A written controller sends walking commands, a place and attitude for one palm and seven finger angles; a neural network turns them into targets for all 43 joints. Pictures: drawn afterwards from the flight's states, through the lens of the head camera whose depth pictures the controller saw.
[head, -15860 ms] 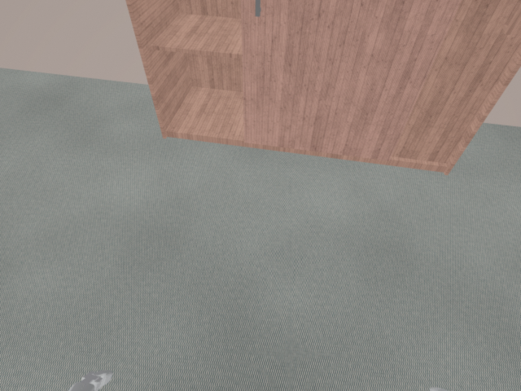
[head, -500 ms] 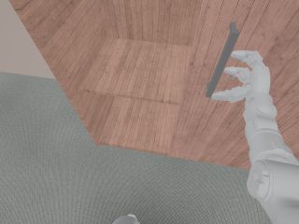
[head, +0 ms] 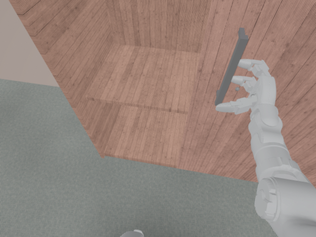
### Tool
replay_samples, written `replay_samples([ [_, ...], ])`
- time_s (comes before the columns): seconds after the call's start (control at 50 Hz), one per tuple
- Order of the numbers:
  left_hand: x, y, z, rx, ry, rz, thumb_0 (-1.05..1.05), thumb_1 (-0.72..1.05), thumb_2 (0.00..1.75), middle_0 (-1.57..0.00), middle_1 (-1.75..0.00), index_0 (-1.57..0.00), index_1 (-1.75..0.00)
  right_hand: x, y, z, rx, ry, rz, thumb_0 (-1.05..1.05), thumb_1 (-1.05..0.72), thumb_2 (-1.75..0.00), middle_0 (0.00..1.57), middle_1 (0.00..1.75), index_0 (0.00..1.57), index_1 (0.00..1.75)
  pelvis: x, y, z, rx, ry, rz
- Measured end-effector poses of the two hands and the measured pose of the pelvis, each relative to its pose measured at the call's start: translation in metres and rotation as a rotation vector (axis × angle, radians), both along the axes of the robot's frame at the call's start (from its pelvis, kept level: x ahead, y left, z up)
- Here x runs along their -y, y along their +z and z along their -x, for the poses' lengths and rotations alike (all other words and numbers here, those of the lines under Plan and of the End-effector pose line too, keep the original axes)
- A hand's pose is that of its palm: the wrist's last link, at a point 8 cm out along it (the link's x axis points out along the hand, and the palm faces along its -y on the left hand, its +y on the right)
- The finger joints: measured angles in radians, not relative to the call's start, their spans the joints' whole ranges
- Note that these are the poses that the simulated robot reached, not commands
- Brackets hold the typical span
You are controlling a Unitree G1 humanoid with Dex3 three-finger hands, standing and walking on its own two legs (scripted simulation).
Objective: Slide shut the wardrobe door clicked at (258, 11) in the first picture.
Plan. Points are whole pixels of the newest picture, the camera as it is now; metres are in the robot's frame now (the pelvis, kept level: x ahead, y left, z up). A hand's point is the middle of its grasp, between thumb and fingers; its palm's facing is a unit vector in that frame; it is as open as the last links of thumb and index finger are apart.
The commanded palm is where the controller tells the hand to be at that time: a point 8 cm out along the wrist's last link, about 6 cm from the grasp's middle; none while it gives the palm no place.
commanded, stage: slide the fingers in behind the handle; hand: right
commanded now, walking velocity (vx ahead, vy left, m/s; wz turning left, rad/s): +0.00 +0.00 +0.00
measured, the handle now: (228, 72) +0.54 -0.09 +0.12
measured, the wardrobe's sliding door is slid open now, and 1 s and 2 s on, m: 0.49 0.49 0.49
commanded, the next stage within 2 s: grip the handle and tug to test in 1.32 s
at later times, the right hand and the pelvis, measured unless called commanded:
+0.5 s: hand (223, 86) +0.47 -0.07 +0.12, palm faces +0.00 +1.00 -0.01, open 14.0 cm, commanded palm +0.45 -0.13 +0.12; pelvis +0.01 +0.01 +0.00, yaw +0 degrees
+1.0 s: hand (220, 87) +0.47 -0.07 +0.12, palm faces +0.00 +1.00 -0.01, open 14.1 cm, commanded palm +0.45 -0.12 +0.12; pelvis +0.00 +0.02 +0.00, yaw +0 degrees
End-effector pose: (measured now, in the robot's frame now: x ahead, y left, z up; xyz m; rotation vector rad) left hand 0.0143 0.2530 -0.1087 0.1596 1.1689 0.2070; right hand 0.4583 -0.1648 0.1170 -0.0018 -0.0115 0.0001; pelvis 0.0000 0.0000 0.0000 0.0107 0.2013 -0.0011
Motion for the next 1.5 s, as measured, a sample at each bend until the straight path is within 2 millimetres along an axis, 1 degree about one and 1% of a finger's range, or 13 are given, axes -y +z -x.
replay_samples([
  [0.14,0.004,-0.001,-0.016,0.030,-0.015,0.009,0.00,0.90,0.90,-0.20,-0.30,-0.21,-0.30,-0.007,0.001,-0.001,-0.004,-0.001,0.002,-0.01,0.50,-0.30,0.30,1.20,0.30,1.20,0.001,0.001,-0.002,0.002,-0.003,0.001],
  [0.22,0.005,-0.002,-0.022,0.037,-0.026,0.018,0.00,0.90,0.90,-0.20,-0.30,-0.20,-0.30,-0.017,0.006,-0.001,0.017,0.013,0.003,-0.01,0.50,-0.30,0.30,1.20,0.29,1.20,0.001,0.001,-0.004,0.002,-0.003,0.003],
  [0.28,0.004,-0.002,-0.025,0.039,-0.028,0.021,0.00,0.90,0.90,-0.20,-0.30,-0.21,-0.30,-0.023,0.004,-0.001,-0.001,0.014,-0.005,-0.01,0.50,-0.30,0.30,1.20,0.30,1.20,0.000,0.001,-0.005,0.004,-0.002,0.005],
  [0.38,0.002,-0.002,-0.026,0.044,-0.025,0.021,0.00,0.90,0.90,-0.20,-0.30,-0.20,-0.30,-0.029,-0.001,-0.001,-0.021,0.004,0.007,-0.01,0.50,-0.30,0.30,1.20,0.30,1.20,-0.003,0.001,-0.006,0.005,-0.002,0.007],
  [0.52,-0.003,-0.003,-0.025,0.040,-0.021,0.033,0.00,0.90,0.90,-0.20,-0.30,-0.20,-0.30,-0.039,0.008,0.006,0.034,0.008,0.012,-0.01,0.50,-0.30,0.30,1.20,0.29,1.20,-0.008,0.003,-0.008,0.012,0.001,0.011],
  [0.64,-0.007,-0.003,-0.026,0.039,-0.026,0.033,0.00,0.90,0.90,-0.20,-0.30,-0.20,-0.30,-0.044,0.005,0.005,-0.017,0.000,0.026,-0.01,0.50,-0.30,0.30,1.20,0.28,1.20,-0.013,0.003,-0.004,0.019,-0.007,0.012],
  [0.7,-0.010,-0.002,-0.025,0.047,-0.026,0.029,0.00,0.90,0.90,-0.20,-0.30,-0.20,-0.30,-0.048,0.005,0.005,-0.014,0.002,0.011,-0.01,0.50,-0.30,0.30,1.20,0.28,1.20,-0.015,0.004,-0.003,0.019,-0.005,0.014],
  [0.86,-0.016,0.001,-0.024,0.066,-0.013,0.023,0.00,0.90,0.90,-0.20,-0.30,-0.20,-0.30,-0.046,0.006,0.007,0.000,-0.003,0.001,-0.01,0.50,-0.30,0.28,1.19,0.26,1.19,-0.019,0.005,-0.002,0.022,0.007,0.017],
  [1.0,-0.017,0.000,-0.021,0.051,-0.014,0.017,0.00,0.90,0.90,-0.20,-0.30,-0.20,-0.30,-0.043,0.006,0.007,0.000,0.000,0.005,-0.01,0.50,-0.30,0.29,1.20,0.28,1.19,-0.018,0.005,-0.001,0.021,0.002,0.014],
  [1.28,-0.005,-0.001,-0.021,0.053,-0.015,0.030,0.01,0.90,0.90,-0.20,-0.30,-0.20,-0.30,-0.042,0.005,0.008,0.001,-0.001,0.002,-0.01,0.50,-0.30,0.27,1.19,0.26,1.18,-0.009,0.005,-0.003,0.019,0.005,0.012],
  [1.5,0.003,-0.001,-0.028,0.069,-0.013,0.043,0.01,0.90,0.90,-0.20,-0.30,-0.20,-0.30,-0.042,0.005,0.009,0.007,0.003,0.003,-0.01,0.48,-0.30,0.24,1.18,0.23,1.16,-0.004,0.005,-0.010,0.022,0.013,0.010],
])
